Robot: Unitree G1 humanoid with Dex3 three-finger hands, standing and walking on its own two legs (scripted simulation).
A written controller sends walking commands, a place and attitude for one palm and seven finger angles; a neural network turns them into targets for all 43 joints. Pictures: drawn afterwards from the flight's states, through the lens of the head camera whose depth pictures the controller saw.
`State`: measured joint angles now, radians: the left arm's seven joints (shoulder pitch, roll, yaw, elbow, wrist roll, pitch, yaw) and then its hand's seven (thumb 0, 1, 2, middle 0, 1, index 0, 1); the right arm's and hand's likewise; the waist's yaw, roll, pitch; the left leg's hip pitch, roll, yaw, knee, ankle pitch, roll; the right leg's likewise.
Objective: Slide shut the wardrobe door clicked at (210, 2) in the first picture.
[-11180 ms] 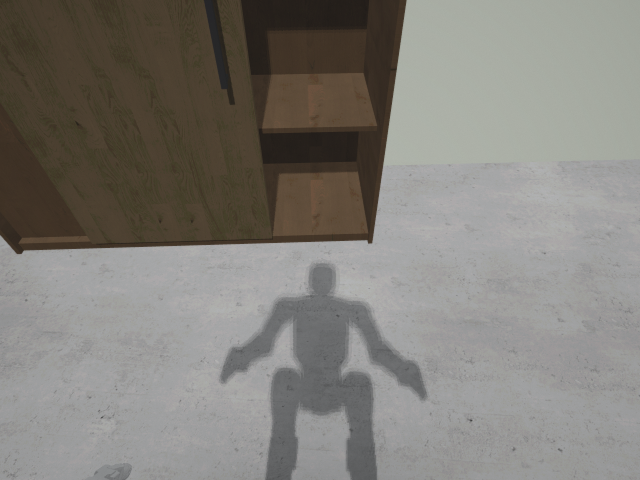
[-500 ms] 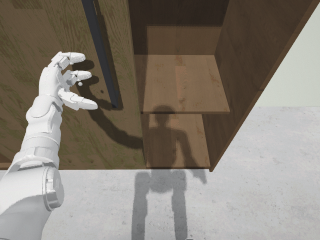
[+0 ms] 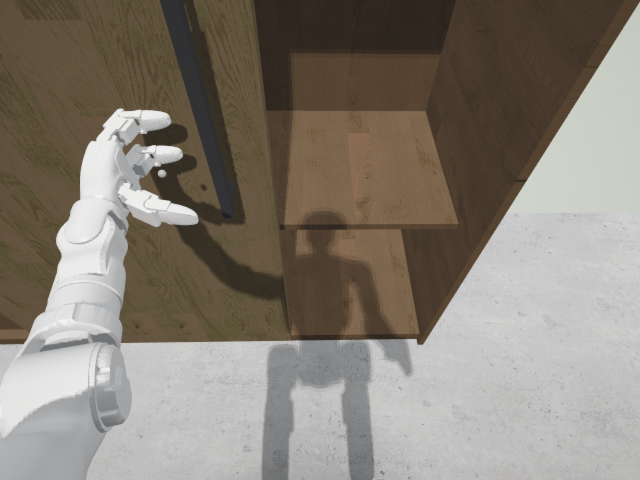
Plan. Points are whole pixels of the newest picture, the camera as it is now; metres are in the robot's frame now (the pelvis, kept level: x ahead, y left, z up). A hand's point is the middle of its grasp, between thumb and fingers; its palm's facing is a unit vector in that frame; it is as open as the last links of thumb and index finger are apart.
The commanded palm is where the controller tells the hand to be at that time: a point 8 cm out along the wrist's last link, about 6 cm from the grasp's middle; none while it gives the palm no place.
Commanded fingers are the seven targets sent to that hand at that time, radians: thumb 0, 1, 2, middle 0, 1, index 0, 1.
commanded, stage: move the hooked fingers beside the handle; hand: left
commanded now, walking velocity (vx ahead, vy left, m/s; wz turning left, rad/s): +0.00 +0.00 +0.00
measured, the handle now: (210, 123) +0.53 +0.13 +0.15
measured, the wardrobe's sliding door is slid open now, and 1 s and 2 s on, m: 0.41 0.41 0.41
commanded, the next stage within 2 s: feel for the door with the fingertips in 0.34 s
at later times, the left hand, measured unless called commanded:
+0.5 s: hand (171, 169) +0.47 +0.17 +0.12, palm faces +0.00 -1.00 -0.01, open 14.0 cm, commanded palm +0.44 +0.22 +0.12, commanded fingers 0.00 -0.50 0.30 -0.30 -1.20 -0.30 -1.20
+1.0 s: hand (197, 170) +0.47 +0.14 +0.13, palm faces +0.01 -1.00 -0.01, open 14.0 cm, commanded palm +0.45 +0.19 +0.12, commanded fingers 0.00 -0.50 0.30 -0.30 -1.20 -0.30 -1.20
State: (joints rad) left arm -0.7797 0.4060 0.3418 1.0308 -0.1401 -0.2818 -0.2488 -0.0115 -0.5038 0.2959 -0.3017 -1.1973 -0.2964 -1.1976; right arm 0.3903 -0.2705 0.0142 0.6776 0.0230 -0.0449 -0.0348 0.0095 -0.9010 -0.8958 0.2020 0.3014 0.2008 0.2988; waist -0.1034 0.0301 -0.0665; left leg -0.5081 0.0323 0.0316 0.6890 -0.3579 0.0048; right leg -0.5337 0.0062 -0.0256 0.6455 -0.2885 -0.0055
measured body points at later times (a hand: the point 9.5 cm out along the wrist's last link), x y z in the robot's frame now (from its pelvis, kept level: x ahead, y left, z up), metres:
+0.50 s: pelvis +0.00 +0.00 +0.00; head +0.07 -0.01 +0.44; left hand +0.47 +0.23 +0.13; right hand +0.03 -0.27 -0.12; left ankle -0.01 +0.11 -0.72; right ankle +0.01 -0.12 -0.72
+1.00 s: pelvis +0.00 -0.01 +0.00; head +0.05 -0.02 +0.45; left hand +0.46 +0.19 +0.13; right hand +0.05 -0.26 -0.12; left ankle -0.01 +0.11 -0.72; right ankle +0.01 -0.12 -0.72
